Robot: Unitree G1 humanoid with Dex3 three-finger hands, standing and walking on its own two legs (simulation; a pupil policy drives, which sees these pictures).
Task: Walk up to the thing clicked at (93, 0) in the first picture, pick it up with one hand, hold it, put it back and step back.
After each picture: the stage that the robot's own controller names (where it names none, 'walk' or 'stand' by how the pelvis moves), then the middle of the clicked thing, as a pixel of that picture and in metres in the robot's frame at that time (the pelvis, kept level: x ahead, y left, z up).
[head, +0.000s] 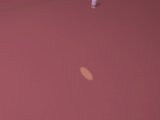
stand; (93, 3) +2.31 -0.19 -0.72
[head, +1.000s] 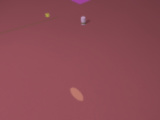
walk; (83, 20) +2.20 +0.17 -0.70
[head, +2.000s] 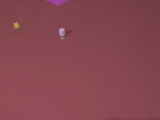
walk; (62, 33) +1.53 +0.36 -0.71
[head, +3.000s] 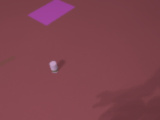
walk; (54, 67) +1.00 +0.35 -0.72
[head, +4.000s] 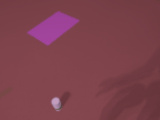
walk; (57, 104) +0.59 +0.32 -0.71
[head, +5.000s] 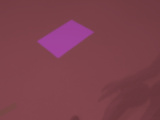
walk; out of the picture +0.39 +0.24 -0.71
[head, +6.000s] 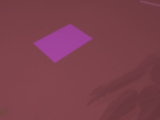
stand; out of the picture +0.33 +0.19 -0.72
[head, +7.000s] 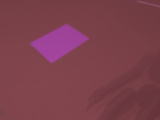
stand; out of the picture +0.32 +0.20 -0.72
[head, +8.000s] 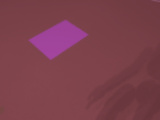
stand; out of the picture +0.33 +0.20 -0.73
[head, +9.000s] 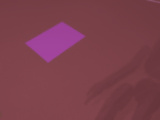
stand; out of the picture +0.31 +0.21 -0.73
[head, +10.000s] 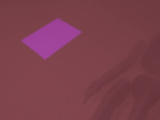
stand; out of the picture +0.31 +0.21 -0.72
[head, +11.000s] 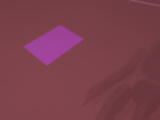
stand; out of the picture +0.31 +0.20 -0.73
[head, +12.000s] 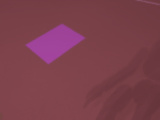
stand; out of the picture +0.31 +0.20 -0.73
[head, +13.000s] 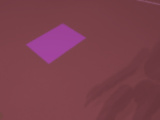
go down; out of the picture +0.31 +0.20 -0.73
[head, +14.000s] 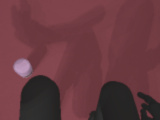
go down; (24, 68) +0.38 +0.25 -0.34
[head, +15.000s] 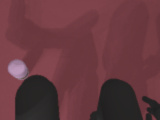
go down; (19, 70) +0.37 +0.27 -0.30
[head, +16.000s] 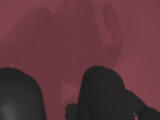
close in; out of the picture +0.34 +0.30 -0.22
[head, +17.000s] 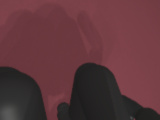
close; out of the picture +0.35 +0.30 -0.21
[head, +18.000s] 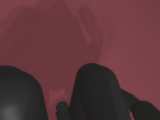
lift; out of the picture +0.33 +0.30 -0.22
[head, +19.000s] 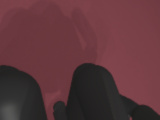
lift; out of the picture +0.33 +0.30 -0.22
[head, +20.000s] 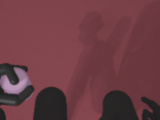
lift; (19, 85) +0.30 +0.22 -0.03
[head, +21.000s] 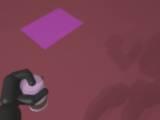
hold; (35, 93) +0.31 +0.17 +0.00
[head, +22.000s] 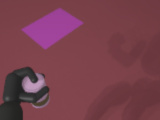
hold; (37, 91) +0.32 +0.17 +0.00
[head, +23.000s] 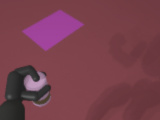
hold; (38, 89) +0.32 +0.17 +0.00
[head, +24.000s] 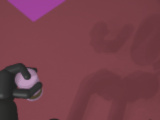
crouch; (30, 85) +0.34 +0.19 -0.06
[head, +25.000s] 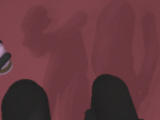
lower; out of the picture +0.41 +0.26 -0.12
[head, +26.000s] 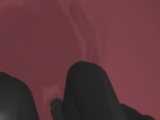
lower; out of the picture +0.38 +0.31 -0.22
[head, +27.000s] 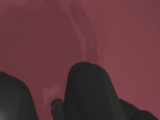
lower; out of the picture +0.37 +0.31 -0.22
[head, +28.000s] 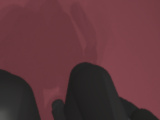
lower; out of the picture +0.36 +0.32 -0.22
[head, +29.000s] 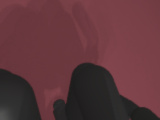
lower; out of the picture +0.36 +0.32 -0.21
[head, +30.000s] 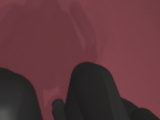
open; out of the picture +0.34 +0.30 -0.22
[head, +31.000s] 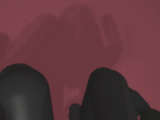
stand; out of the picture +0.35 +0.29 -0.23
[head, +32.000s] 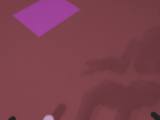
stand; out of the picture +0.34 +0.20 -0.60
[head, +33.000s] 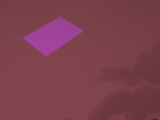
stand; out of the picture +0.35 +0.20 -0.66
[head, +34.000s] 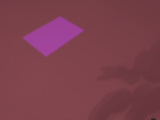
stand; out of the picture +0.34 +0.20 -0.67
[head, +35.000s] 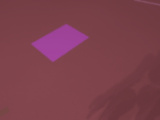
stand; out of the picture +0.37 +0.19 -0.72
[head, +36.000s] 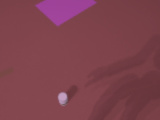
walk; (63, 99) +0.47 +0.16 -0.70
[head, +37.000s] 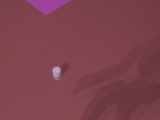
walk; (56, 73) +0.73 +0.19 -0.71
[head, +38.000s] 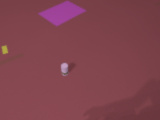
stand; (64, 69) +0.98 +0.20 -0.70
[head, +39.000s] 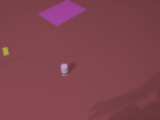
stand; (64, 69) +0.97 +0.21 -0.72
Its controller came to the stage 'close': yes
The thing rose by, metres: 0.70
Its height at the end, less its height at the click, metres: +0.00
